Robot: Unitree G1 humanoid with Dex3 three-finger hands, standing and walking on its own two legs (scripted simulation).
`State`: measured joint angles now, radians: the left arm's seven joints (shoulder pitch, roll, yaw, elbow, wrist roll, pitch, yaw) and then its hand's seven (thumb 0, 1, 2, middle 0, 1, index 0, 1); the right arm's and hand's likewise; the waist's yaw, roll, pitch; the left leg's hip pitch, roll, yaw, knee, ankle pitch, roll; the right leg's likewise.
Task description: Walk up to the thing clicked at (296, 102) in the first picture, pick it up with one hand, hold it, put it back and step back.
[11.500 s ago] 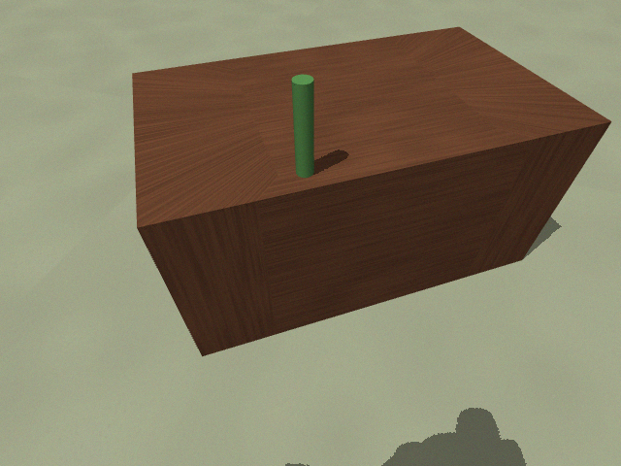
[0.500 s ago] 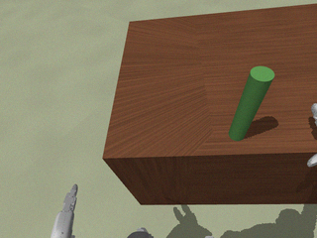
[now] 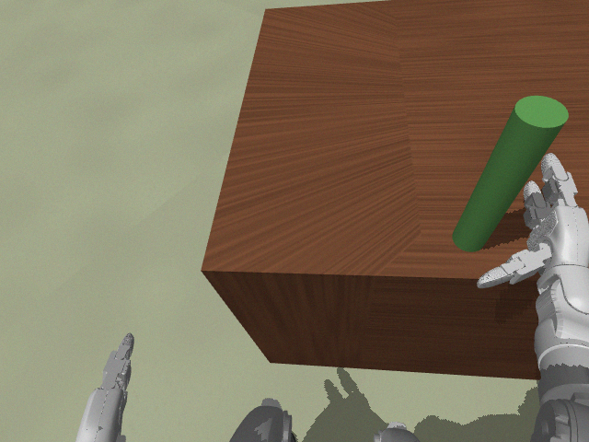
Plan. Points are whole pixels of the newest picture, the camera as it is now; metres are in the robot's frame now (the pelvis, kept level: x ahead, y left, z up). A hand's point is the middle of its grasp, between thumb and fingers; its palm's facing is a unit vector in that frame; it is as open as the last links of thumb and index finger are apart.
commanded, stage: close in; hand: right
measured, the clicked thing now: (496, 189) +0.44 -0.20 +0.08
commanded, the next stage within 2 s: rest palm in 0.28 s
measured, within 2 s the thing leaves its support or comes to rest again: leaves its support in 1.50 s
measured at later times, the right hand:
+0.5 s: hand (474, 226) +0.42 -0.19 +0.02, palm faces +0.11 +0.99 +0.03, open 17.6 cm
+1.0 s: hand (475, 206) +0.45 -0.19 +0.03, palm faces +0.13 +0.99 +0.02, open 14.2 cm
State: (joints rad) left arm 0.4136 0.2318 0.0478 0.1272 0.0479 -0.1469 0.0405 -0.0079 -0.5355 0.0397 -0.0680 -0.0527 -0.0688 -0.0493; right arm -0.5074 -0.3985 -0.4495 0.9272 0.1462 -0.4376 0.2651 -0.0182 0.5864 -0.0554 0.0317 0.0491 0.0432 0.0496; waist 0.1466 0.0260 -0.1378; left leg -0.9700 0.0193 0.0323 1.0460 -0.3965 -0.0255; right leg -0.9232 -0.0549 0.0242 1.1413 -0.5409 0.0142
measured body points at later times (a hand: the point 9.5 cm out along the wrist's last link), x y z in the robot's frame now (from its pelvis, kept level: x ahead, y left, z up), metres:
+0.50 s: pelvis +0.00 +0.01 +0.00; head +0.09 -0.03 +0.44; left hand +0.15 +0.27 +0.00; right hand +0.41 -0.24 +0.03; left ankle +0.06 +0.14 -0.65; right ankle +0.00 -0.12 -0.65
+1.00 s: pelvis +0.00 +0.00 +0.00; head +0.10 -0.03 +0.44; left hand +0.14 +0.27 +0.00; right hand +0.44 -0.24 +0.04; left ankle +0.06 +0.14 -0.65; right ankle +0.00 -0.12 -0.65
